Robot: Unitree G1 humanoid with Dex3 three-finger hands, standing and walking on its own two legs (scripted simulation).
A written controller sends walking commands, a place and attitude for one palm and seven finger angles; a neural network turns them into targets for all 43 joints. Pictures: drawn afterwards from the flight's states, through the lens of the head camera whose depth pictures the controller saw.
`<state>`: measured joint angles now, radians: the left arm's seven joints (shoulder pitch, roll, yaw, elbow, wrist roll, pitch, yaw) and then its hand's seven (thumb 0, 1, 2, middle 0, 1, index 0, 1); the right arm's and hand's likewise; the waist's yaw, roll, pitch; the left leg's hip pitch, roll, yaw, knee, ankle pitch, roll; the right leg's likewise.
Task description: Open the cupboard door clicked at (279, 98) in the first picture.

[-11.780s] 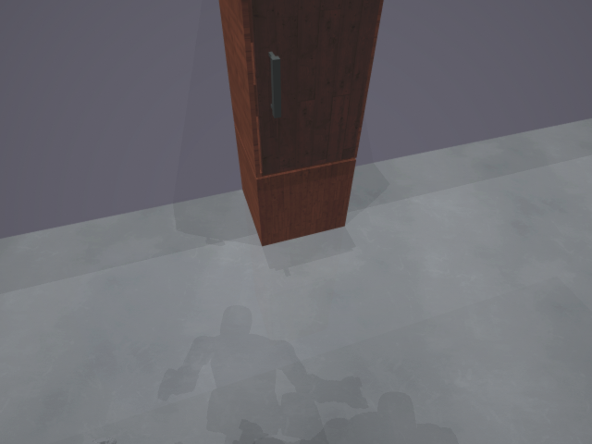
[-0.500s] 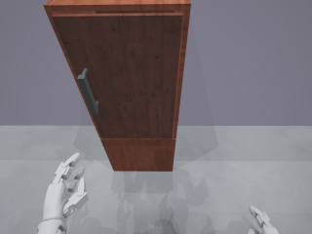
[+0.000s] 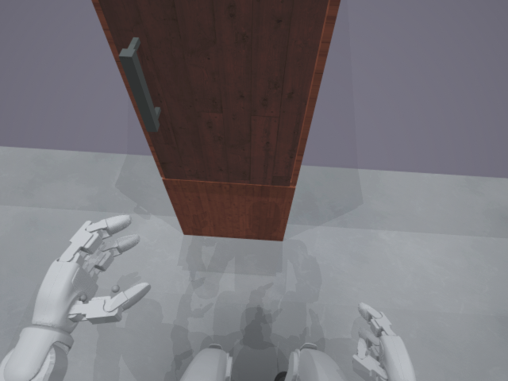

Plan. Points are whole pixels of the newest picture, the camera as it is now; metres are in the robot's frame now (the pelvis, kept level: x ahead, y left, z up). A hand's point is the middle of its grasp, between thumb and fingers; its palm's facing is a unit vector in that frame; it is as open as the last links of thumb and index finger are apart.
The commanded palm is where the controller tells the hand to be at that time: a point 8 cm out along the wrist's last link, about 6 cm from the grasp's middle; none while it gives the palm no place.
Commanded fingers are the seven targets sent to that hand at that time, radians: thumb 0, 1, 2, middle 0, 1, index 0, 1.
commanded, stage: raise the hand with hooked fingers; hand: left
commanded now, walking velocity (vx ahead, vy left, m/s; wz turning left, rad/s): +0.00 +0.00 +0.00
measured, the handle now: (144, 88) +0.60 +0.26 +0.08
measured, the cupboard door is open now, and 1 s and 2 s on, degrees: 0 0 0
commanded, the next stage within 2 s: move the hooked fingers beside the handle in 1.36 s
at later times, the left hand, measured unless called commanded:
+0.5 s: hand (76, 248) +0.27 +0.27 +0.07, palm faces +0.02 -1.00 -0.06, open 13.3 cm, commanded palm +0.25 +0.32 +0.08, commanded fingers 0.00 -0.50 0.30 -0.30 -1.20 -0.30 -1.20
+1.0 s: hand (55, 205) +0.32 +0.30 +0.10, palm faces +0.01 -1.00 -0.04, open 14.0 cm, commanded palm +0.29 +0.35 +0.10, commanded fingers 0.00 -0.50 0.30 -0.30 -1.20 -0.30 -1.20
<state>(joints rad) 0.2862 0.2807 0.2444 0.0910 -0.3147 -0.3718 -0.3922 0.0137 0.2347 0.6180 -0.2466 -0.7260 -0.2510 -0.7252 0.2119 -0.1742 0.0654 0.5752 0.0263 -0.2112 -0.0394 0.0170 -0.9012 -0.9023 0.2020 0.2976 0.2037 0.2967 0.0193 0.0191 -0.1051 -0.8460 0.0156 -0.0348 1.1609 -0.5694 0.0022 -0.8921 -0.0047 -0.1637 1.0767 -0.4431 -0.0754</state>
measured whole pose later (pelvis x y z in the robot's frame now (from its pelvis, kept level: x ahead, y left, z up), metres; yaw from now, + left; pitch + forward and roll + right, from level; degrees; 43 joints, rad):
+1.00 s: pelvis +0.02 +0.03 +0.04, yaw -1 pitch +12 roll -2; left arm -0.05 0.43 0.43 0.45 -0.36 -0.30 -0.51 -0.01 -0.50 0.30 -0.30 -1.20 -0.30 -1.20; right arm 0.30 -0.29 0.05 0.56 0.03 -0.19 -0.06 0.02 -0.90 -0.90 0.20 0.30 0.20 0.30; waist -0.01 0.01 -0.09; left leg -0.63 -0.01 0.01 0.92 -0.49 0.05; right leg -0.69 -0.01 -0.11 0.84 -0.35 -0.02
